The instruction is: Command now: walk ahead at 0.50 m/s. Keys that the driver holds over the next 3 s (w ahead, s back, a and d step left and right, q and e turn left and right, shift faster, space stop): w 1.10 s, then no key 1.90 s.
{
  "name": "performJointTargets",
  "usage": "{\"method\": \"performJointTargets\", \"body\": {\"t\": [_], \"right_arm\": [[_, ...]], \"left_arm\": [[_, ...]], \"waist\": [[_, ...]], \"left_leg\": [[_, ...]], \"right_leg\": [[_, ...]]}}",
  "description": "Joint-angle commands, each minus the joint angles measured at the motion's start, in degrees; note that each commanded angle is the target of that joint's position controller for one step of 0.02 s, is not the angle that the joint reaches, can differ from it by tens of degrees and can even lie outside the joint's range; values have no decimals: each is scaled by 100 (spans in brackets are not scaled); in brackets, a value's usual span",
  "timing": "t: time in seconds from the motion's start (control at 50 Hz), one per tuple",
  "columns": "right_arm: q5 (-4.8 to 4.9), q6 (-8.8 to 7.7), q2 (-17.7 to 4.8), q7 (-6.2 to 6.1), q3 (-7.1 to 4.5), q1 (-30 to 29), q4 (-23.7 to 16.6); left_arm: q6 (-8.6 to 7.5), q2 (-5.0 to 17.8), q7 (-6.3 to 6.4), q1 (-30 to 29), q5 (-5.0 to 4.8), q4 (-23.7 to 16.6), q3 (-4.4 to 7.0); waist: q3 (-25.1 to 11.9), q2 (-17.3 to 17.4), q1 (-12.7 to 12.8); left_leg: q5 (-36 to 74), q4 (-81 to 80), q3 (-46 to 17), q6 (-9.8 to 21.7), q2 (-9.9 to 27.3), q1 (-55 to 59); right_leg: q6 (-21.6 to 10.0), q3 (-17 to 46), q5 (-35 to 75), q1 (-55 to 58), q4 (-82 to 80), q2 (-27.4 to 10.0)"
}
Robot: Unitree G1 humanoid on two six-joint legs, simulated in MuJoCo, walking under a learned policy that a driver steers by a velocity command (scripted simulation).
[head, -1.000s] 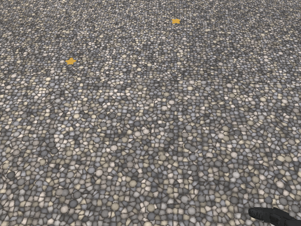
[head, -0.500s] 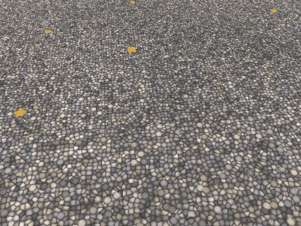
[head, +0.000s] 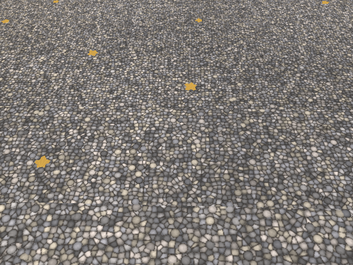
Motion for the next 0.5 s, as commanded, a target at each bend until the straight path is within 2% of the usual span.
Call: {"method": "performJointTargets", "body": {"t": [0.02,0.06,0.12,0.14,0.16,0.18,0.2,0.22,0.24,0.26,0.28,0.3,0.32,0.34,0.36,0.38,0.42,0.44,0.5], "right_arm": [[3,16,-353,105,11,-442,-400],[68,33,-339,41,52,-691,-517],[131,13,-369,-5,54,-893,-624],[192,-26,-474,-10,2,-722,-610],[280,-99,-643,-29,-79,-354,-527],[355,-186,-883,-67,-170,554,-266],[353,-181,-1059,-46,-157,1982,32],[199,-144,-1046,-100,-190,3342,510],[97,-278,-1076,-167,-262,3261,621],[197,-351,-946,-210,-263,2286,417],[213,-333,-537,-255,-135,1830,315],[209,-315,-178,-281,-49,1566,278],[187,-290,39,-291,18,1417,209],[162,-307,128,-290,35,1399,176],[158,-357,62,-279,2,1420,139],[112,-394,-3,-241,-18,1490,135],[-3,-443,5,-131,-8,1763,191],[-11,-445,7,-67,4,1926,255],[53,-427,-106,116,9,2231,370]], "left_arm": [[-81,630,-180,409,41,-89,38],[-19,710,-143,454,19,-49,43],[73,943,-75,375,-19,-83,132],[96,1028,-47,265,-38,-129,163],[97,1064,-27,289,-32,-141,185],[72,879,-27,450,61,-151,146],[-27,62,-55,1581,164,-188,-91],[-27,326,-189,1020,57,-235,-28],[5,453,-189,-99,-114,-536,64],[-33,608,-24,-552,-109,-592,118],[-47,526,117,-410,22,-614,87],[-43,231,171,-471,76,-617,8],[2,-37,186,-382,96,-586,-51],[53,-95,175,-284,61,-551,-46],[85,-59,132,-302,12,-537,-42],[118,18,83,-430,6,-558,-38],[181,88,30,-900,24,-700,-49],[212,54,23,-1135,30,-776,-72],[329,78,-7,-1657,-1,-962,-89]], "waist": [[455,-501,-64],[525,-547,-52],[534,-610,-111],[402,-595,-314],[121,-583,-513],[-672,-285,-743],[-2397,949,-761],[-2407,895,-1384],[-959,419,-1493],[89,314,-1163],[-70,265,-836],[24,101,-650],[48,-27,-436],[122,-68,-331],[175,-5,-333],[246,19,-358],[257,-25,-448],[202,-57,-493],[183,83,-538]], "left_leg": [[86,-439,124,106,-138,-126],[-172,-834,95,183,-186,-160],[-606,-1117,356,346,-418,447],[-514,-1216,571,443,-598,1071],[-372,-1144,735,585,-796,2020],[56,-673,525,869,-703,3594],[-138,-969,-1690,2127,648,6794],[-1225,-2201,-3658,2322,1403,7424],[-2678,-2588,-3375,1564,1139,6340],[-2993,-2737,-2667,1303,1008,4789],[-2462,-2862,-2245,1372,917,4028],[-1832,-3009,-1867,1392,878,3478],[-1424,-3192,-1603,1374,811,3067],[-1311,-3354,-1370,1367,722,2897],[-1214,-3444,-1094,1379,612,2867],[-979,-3490,-870,1413,558,2805],[-175,-3416,-598,1508,552,2856],[302,-3335,-464,1532,530,2902],[1250,-3120,-100,1474,376,2737]], "right_leg": [[-1236,811,1543,27,-414,-1722],[-1120,814,1649,546,-388,-1858],[-893,714,2142,777,-204,-1957],[-778,585,2825,655,80,-1864],[-564,375,3619,384,604,-1613],[-185,-4,3491,-146,1800,-1132],[249,4,1154,-2278,3691,-266],[303,456,-2224,-3520,5265,303],[-84,1142,-1872,-4408,6082,-60],[-200,1067,-1252,-4511,6166,-570],[-319,1067,-996,-3920,5869,-811],[-330,1033,-681,-3572,5728,-1004],[-291,1007,-520,-3261,5557,-1111],[-239,949,-489,-3221,5385,-1115],[-180,864,-336,-3361,5155,-1111],[-121,785,22,-3541,4924,-1130],[28,655,891,-3920,4241,-1183],[90,580,1315,-3965,3903,-1170],[171,307,2092,-3609,3121,-945]]}}
Next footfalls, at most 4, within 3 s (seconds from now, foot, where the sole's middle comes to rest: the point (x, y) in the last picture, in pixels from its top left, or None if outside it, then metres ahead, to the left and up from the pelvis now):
0.16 left None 0.30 0.16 -0.78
0.74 right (210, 237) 0.62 -0.05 -0.78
1.36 left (158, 182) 0.97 0.20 -0.95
1.64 right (204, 186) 0.96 -0.03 -0.95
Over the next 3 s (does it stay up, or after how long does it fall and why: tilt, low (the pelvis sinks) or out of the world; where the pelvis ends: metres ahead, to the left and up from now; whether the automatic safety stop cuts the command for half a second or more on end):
stays up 0.96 0.09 -0.20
